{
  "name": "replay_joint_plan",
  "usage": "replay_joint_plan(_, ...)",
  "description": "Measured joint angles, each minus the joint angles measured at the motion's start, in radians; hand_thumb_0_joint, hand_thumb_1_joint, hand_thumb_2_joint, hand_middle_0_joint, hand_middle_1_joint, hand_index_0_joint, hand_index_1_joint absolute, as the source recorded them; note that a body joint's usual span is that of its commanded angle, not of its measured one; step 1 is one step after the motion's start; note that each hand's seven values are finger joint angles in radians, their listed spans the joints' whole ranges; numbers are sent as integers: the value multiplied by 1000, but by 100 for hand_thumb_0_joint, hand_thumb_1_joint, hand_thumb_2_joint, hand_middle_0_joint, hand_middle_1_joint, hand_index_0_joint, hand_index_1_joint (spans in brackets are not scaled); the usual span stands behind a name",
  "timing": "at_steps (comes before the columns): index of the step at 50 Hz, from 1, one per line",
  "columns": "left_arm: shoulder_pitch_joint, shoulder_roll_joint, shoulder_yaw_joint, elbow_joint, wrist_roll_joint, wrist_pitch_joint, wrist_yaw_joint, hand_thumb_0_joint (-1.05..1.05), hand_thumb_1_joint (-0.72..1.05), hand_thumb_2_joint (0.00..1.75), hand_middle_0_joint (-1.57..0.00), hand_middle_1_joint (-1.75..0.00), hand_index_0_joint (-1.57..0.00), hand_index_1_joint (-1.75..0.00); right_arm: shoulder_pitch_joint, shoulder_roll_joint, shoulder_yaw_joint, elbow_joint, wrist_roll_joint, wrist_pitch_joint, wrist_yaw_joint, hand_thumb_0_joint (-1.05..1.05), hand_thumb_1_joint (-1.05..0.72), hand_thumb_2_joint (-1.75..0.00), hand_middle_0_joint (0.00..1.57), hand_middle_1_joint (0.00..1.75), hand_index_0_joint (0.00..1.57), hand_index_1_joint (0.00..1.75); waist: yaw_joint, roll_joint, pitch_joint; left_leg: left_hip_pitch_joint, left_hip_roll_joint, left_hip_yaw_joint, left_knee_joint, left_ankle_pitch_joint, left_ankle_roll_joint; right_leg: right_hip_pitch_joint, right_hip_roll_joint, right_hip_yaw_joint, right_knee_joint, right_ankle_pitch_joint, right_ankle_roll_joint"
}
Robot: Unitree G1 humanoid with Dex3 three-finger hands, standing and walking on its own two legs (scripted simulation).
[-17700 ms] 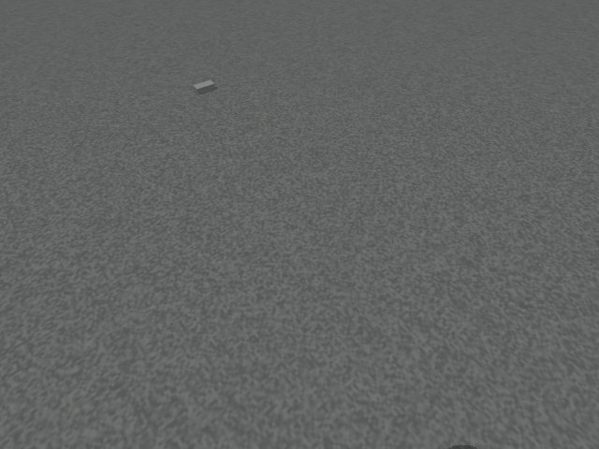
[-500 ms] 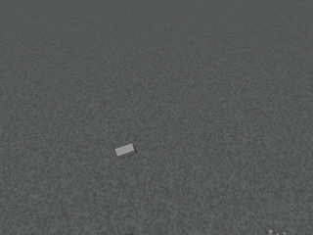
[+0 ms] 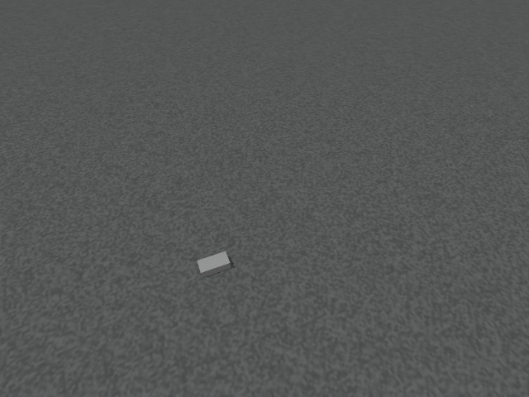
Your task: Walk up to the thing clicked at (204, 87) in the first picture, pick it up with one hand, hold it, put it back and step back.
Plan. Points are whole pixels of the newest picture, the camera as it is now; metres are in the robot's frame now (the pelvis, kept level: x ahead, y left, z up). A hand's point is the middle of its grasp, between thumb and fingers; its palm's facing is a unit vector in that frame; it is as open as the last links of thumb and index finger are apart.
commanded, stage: walk up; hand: left
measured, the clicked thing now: (214, 264) +0.77 +0.23 -0.74
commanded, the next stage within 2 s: stand in 0.76 s
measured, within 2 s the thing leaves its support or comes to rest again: neither
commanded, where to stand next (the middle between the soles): +0.39 -0.01 m, yaw -1 degrees
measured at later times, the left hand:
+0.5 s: hand out of the picture +0.12 +0.27 -0.14, palm faces +0.03 -0.93 -0.36, open 7.4 cm
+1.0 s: hand out of the picture +0.09 +0.26 -0.14, palm faces +0.00 -0.94 -0.34, open 7.4 cm
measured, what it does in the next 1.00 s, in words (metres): stands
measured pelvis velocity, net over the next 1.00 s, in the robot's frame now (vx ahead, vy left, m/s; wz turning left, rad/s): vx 0.01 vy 0.01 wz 0.01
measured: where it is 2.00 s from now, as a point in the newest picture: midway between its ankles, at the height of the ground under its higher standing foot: outside the picture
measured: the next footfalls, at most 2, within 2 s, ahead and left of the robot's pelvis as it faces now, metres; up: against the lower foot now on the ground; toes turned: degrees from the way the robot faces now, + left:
left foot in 2.00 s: +0.13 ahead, +0.15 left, +0.00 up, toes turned +4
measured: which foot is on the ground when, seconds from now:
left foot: down 0.00-1.00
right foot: down 0.00-1.00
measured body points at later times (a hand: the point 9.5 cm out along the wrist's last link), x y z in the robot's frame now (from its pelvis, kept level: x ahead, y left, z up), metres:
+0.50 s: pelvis +0.03 +0.01 +0.01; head +0.04 +0.01 +0.45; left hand +0.12 +0.31 -0.12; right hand +0.12 -0.29 -0.12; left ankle +0.02 +0.12 -0.73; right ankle +0.01 -0.12 -0.73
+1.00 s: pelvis +0.01 +0.01 +0.02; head +0.02 +0.01 +0.47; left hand +0.09 +0.31 -0.11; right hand +0.12 -0.29 -0.11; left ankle +0.02 +0.12 -0.73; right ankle +0.01 -0.12 -0.73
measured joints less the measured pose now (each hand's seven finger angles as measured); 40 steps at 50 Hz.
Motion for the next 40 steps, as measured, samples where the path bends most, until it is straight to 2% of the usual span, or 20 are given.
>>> replay_joint_plan(2, -7, -2, -3, 7, -4, 9, 0, 0, 90, 89, -21, -30, -21, -30, -5, -1, -4, 6, -1, -13, -2, 1, -90, -90, 20, 30, 21, 30, 1, -15, -2, 16, -21, 13, -25, 21, -2, -4, -24, 9, 21, -16, 9)
replay_joint_plan(3, -13, -1, -3, 9, -8, 14, 1, 0, 90, 89, -21, -30, -21, -30, -7, 1, -5, 7, -2, -19, -1, 1, -90, -90, 20, 30, 21, 30, 4, -22, -2, 21, -28, 19, -35, 18, 2, -14, -31, 15, 38, -17, 4)
replay_joint_plan(8, -58, 19, 3, 7, -14, 17, 7, 1, 90, 89, -20, -30, -20, -30, -18, 20, 3, -3, -4, -32, 0, 1, -90, -90, 20, 30, 21, 30, 9, -29, 33, 36, -14, 15, -60, 20, 4, -61, -3, -4, 82, -92, -30)
replay_joint_plan(9, -66, 24, 4, 5, -16, 13, 7, 1, 90, 89, -20, -30, -20, -30, -21, 22, 6, -6, -3, -31, -1, 1, -90, -90, 20, 30, 21, 30, 9, -32, 42, 37, -13, 15, -61, 21, 0, -61, -1, -10, 55, -56, -35)
replay_joint_plan(10, -71, 29, 5, 3, -17, 7, 7, 0, 90, 89, -20, -30, -20, -30, -24, 23, 8, -8, 1, -29, -3, 1, -90, -90, 20, 30, 21, 30, 10, -37, 50, 35, -15, 15, -56, 17, -5, -56, -4, -11, 13, 33, -36)
replay_joint_plan(11, -76, 27, 6, 4, -17, -1, 9, 0, 90, 89, -20, -30, -20, -30, -30, 20, 10, -6, 7, -23, -5, 1, -90, -90, 20, 30, 21, 30, 8, -29, 58, 29, -10, 10, -38, 9, -9, -51, 0, -15, 2, 66, -27)
replay_joint_plan(13, -75, 14, 3, 7, -15, -11, 11, 0, 90, 89, -20, -30, -20, -30, -45, 10, 8, 1, 16, -5, -13, 1, -90, -90, 20, 30, 21, 30, 2, -4, 63, 8, -1, -4, 12, 1, -8, -42, 11, -27, -3, 51, -21)
replay_joint_plan(16, -62, 0, -10, 14, -5, -6, 7, 0, 90, 89, -20, -30, -20, -30, -54, 1, 5, 4, 14, 5, -18, 1, -90, -90, 20, 30, 21, 30, 3, 3, 49, -5, -14, 6, 39, -111, 0, -40, -3, -22, 5, 29, -18)
replay_joint_plan(17, -60, -5, -13, 16, -4, -1, 6, 0, 90, 89, -20, -30, -20, -30, -54, -4, 6, 6, 13, 3, -16, 1, -90, -90, 20, 30, 21, 30, -1, 7, 44, 2, -12, 9, 10, -97, 3, -38, -8, -25, 6, 25, -15)
replay_joint_plan(19, -66, -12, -17, 23, -5, 6, 7, 0, 90, 89, -21, -30, -21, -30, -55, -8, 3, 16, 11, -6, -13, 1, -91, -90, 20, 30, 21, 30, -6, 12, 44, 21, -9, 15, -50, 59, -2, -31, -17, -33, 15, 15, -4)
replay_joint_plan(21, -75, -9, -14, 27, -11, 14, 8, 0, 90, 89, -21, -30, -21, -30, -58, 4, 4, 31, 7, -11, -12, 1, -91, -90, 20, 30, 20, 30, 4, -8, 44, 41, -22, 28, -71, 50, -4, -27, -32, -21, 18, 12, 4)
replay_joint_plan(28, -88, 6, -8, 49, -14, 11, 8, 0, 90, 89, -20, -30, -20, -30, -86, 33, 23, 61, 4, -4, -4, 1, -90, -90, 20, 30, 21, 30, 12, -26, 25, 60, -5, 24, -100, 44, -7, 14, -14, -26, -63, 51, 2)
replay_joint_plan(40, -102, 1, -18, 101, -15, 18, 4, 0, 90, 89, -20, -30, -20, -30, -130, 27, 26, 94, 9, -11, -9, 1, -90, -90, 20, 30, 21, 30, 15, -27, 20, 100, -12, 27, -190, 93, -1, 54, -21, -25, -154, 101, 12)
